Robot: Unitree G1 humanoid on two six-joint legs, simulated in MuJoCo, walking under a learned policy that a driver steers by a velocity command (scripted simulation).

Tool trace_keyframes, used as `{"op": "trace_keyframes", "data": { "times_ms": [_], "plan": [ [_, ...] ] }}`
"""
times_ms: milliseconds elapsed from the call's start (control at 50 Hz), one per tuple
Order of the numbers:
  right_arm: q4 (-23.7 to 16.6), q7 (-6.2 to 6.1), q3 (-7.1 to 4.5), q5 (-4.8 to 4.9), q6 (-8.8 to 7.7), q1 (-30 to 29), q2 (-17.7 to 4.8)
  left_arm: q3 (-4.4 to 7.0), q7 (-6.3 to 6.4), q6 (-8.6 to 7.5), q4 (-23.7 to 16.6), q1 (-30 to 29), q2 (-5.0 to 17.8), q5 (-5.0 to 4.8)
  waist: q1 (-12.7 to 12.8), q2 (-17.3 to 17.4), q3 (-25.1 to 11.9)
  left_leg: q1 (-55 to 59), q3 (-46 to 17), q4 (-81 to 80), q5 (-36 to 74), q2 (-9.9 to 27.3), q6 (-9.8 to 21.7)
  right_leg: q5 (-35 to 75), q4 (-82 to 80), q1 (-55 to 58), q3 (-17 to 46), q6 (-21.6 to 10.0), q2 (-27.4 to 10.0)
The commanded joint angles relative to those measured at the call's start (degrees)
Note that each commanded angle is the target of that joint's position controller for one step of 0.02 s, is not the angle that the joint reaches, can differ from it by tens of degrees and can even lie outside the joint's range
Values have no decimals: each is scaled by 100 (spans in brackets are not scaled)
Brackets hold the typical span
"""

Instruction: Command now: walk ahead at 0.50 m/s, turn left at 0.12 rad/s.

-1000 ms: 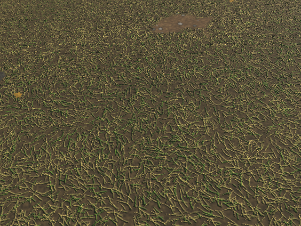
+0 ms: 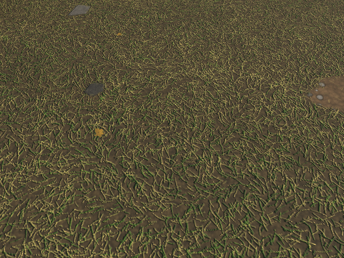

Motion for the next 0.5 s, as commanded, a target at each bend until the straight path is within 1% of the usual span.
{"op": "trace_keyframes", "data": {
  "times_ms": [20,80,120,140,160,180,200,220,240,260,280,300,320,340,360,380,400,440,460,500],
  "plan": [
    [-438,62,12,21,-124,-556,-137,253,42,-48,-301,-233,1058,-59,-43,-718,123,15,98,-1017,825,-2,-53,1180,-821,77,869,-912,-1341],
    [-559,124,4,70,-162,-1003,-183,262,41,18,-101,59,1114,-100,95,-717,238,243,186,-1527,1076,-123,-7,1217,-758,251,807,-856,-1458],
    [-645,174,-19,84,-189,-1170,-251,278,55,79,0,130,1156,-120,60,-738,313,244,173,-1770,857,-158,130,1402,-626,553,841,-789,-1609],
    [-661,193,-39,80,-203,-1166,-304,294,69,111,35,125,1197,-127,-1,-755,299,335,189,-1878,690,-186,211,1615,-511,702,845,-741,-1669],
    [-646,195,-77,64,-222,-1049,-383,303,82,145,62,119,1228,-134,-115,-766,226,664,223,-2003,543,-257,289,2055,-291,745,878,-683,-1674],
    [-546,175,-155,38,-238,-636,-506,306,96,175,65,18,1270,-148,-411,-751,-5,1346,338,-2218,544,-399,398,2862,201,690,774,-586,-1552],
    [-308,121,-291,4,-237,160,-753,267,104,187,52,-9,1192,-131,-798,-656,-521,2561,376,-2293,646,-439,545,3300,1109,361,588,-444,-1274],
    [-128,41,-422,-80,-220,1235,-1168,137,109,164,-121,-103,898,-5,-1245,-178,-1382,4304,-628,-2066,725,550,893,1992,2752,-765,387,-218,-947],
    [-38,30,-495,-112,-163,1523,-1586,-62,102,74,-231,621,208,-13,-914,1301,-2099,6011,-3094,-2525,-339,1942,1680,-1773,4751,-2918,215,162,0],
    [-28,26,-369,-58,-151,1582,-1052,71,96,7,-136,354,769,-146,-1153,859,-1955,5670,-3616,-2999,-1226,1909,1620,-2156,5487,-3495,931,161,-164],
    [6,14,-286,-27,-160,1264,-829,176,81,-14,-293,-134,1039,-261,-1088,618,-1123,5005,-2763,-3140,-1150,1726,1390,-1665,5610,-3801,894,128,-406],
    [3,22,-233,-37,-177,886,-677,173,97,-5,-352,-397,992,-223,-906,356,-709,4294,-2112,-3299,-700,1487,1263,-1182,5421,-3650,750,143,-643],
    [22,44,-193,-66,-204,605,-499,195,105,29,-359,-516,927,-141,-742,283,-401,3720,-1641,-3502,-298,1275,1191,-838,5176,-3476,745,167,-783],
    [45,51,-173,-113,-253,430,-398,208,98,104,-322,-392,839,-135,-550,416,-302,3302,-1235,-3695,26,1133,1130,-580,5042,-3132,792,190,-914],
    [85,55,-185,-122,-298,333,-351,198,90,177,-272,-288,716,-151,-454,423,-249,3040,-961,-3867,243,1061,1129,-448,4973,-2913,780,220,-947],
    [148,51,-200,-115,-343,292,-349,189,91,242,-257,-254,602,-159,-392,338,-179,2869,-701,-3977,526,1051,1154,-373,4923,-2861,769,257,-953],
    [213,41,-226,-114,-379,273,-409,186,96,291,-296,-324,545,-149,-352,244,-70,2756,-472,-4073,768,1067,1163,-228,4827,-2940,794,293,-967],
    [348,1,-274,-132,-407,336,-525,183,103,330,-415,-580,500,-108,-373,94,83,2769,-91,-4168,1126,1080,1175,214,4450,-3216,869,355,-973],
    [403,-22,-288,-137,-400,376,-566,176,86,322,-462,-704,476,-102,-401,64,122,2833,103,-4190,1236,1049,1153,518,4164,-3298,869,360,-960],
    [473,-62,-302,-117,-363,394,-646,143,11,284,-552,-995,418,-106,-483,19,198,2887,519,-4214,1335,930,1053,1150,3447,-3221,714,323,-920]
  ]
}}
